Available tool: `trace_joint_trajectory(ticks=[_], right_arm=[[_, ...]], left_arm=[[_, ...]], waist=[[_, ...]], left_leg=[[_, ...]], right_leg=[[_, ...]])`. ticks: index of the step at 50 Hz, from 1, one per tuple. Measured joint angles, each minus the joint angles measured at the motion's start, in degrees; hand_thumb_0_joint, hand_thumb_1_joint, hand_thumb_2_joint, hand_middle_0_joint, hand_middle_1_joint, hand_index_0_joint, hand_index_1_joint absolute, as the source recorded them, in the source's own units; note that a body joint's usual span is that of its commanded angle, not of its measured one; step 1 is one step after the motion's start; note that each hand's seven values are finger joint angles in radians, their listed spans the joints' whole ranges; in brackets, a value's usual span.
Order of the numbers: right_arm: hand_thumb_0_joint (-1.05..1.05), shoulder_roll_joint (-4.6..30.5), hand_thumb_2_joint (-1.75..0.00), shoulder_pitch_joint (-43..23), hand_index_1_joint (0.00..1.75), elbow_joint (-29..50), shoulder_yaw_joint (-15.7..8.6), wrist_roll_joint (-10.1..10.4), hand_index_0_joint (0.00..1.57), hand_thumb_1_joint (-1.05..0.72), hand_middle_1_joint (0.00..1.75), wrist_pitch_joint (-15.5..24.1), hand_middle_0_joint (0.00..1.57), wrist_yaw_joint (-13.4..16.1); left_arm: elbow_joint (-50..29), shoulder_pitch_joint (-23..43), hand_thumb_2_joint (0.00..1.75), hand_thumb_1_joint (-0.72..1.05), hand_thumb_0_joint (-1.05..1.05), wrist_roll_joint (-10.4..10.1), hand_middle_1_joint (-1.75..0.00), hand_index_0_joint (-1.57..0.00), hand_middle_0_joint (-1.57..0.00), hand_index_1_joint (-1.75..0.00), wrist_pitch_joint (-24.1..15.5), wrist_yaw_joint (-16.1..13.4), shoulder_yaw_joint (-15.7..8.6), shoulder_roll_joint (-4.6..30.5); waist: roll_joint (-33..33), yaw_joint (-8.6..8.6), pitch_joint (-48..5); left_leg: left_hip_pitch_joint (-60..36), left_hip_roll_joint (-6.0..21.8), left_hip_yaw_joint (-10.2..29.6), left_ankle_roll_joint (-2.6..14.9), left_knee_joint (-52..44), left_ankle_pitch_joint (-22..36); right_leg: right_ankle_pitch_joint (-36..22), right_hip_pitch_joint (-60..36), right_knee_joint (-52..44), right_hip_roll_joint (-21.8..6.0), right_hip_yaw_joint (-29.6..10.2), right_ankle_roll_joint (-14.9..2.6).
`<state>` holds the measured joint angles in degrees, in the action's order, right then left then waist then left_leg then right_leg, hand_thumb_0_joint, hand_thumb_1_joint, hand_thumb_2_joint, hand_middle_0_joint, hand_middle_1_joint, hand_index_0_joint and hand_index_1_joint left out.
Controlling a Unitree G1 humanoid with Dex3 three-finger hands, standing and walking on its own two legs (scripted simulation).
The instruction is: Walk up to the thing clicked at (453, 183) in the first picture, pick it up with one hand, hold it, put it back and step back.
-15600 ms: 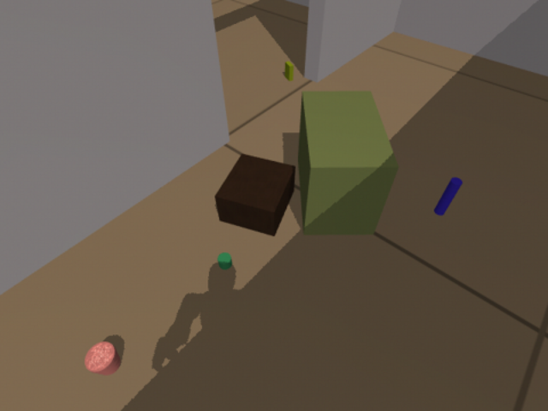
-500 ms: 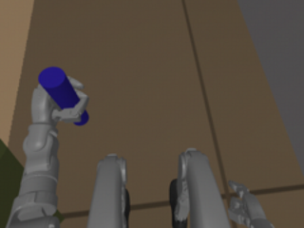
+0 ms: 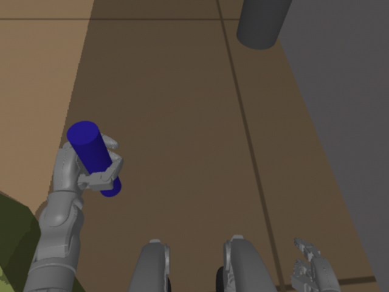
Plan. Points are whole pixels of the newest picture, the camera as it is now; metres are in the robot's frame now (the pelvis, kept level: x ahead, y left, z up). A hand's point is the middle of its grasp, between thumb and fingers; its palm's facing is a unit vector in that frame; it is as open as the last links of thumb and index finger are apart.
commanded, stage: lift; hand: left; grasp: from the side
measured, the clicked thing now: (99, 165) +0.36 +0.20 +0.02
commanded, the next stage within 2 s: hold in 0.96 s
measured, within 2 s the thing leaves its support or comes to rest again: neither
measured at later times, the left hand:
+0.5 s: hand (96, 138) +0.37 +0.18 +0.11, palm faces +0.01 -1.00 -0.03, open 6.2 cm
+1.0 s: hand (99, 125) +0.37 +0.16 +0.15, palm faces -0.02 -1.00 -0.01, open 6.2 cm
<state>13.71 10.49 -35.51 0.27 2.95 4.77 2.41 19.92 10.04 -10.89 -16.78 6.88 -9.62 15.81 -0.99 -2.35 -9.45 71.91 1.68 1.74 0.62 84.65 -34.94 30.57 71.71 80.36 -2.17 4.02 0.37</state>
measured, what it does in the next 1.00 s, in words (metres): rises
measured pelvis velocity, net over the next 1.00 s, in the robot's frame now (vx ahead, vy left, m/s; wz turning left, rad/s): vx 0.04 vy -0.01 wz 0.00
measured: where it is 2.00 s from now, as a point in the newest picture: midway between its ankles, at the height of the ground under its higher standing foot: outside the picture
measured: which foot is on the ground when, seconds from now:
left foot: down 0.00-1.00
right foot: down 0.00-1.00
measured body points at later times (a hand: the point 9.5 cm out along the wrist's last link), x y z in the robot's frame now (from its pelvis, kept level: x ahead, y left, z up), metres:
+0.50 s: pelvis +0.03 +0.00 +0.07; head +0.11 +0.01 +0.52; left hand +0.36 +0.23 +0.12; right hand +0.16 -0.24 -0.03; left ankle +0.04 +0.11 -0.58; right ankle +0.07 -0.13 -0.58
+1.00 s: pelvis +0.04 -0.01 +0.11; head +0.09 -0.01 +0.55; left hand +0.36 +0.21 +0.15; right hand +0.16 -0.26 +0.00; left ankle +0.04 +0.11 -0.58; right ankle +0.07 -0.13 -0.58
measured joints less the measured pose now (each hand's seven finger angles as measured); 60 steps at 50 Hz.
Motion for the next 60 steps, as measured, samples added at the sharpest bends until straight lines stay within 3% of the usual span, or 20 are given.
trace_joint_trajectory(ticks=[30,60], right_arm=[[0.01,-0.9,-0.89,3.0,0.30,-1.6,0.3,-1.4,0.21,-0.89,0.30,-0.3,0.20,0.4],[0.01,-0.8,-0.89,2.9,0.30,-2.2,0.1,-2.0,0.21,-0.89,0.30,-1.0,0.20,1.2]], left_arm=[[3.3,-1.8,1.09,0.08,0.03,-0.4,-1.08,-0.95,-0.95,-1.07,-1.4,2.6,0.9,-1.9],[7.8,-1.0,1.09,0.08,0.03,-0.9,-1.08,-0.95,-0.95,-1.07,-3.5,5.4,-0.2,-3.0]], waist=[[0.2,0.84,4.8],[0.3,0.71,7.0]], left_leg=[[-26.2,0.2,-1.6,-0.36,-22.7,5.9],[-37.8,0.5,-1.9,-1.30,-32.9,9.5]], right_leg=[[-5.5,-25.5,-21.7,0.8,-0.9,0.03],[-8.4,-36.4,-30.6,1.4,-1.0,-0.78]])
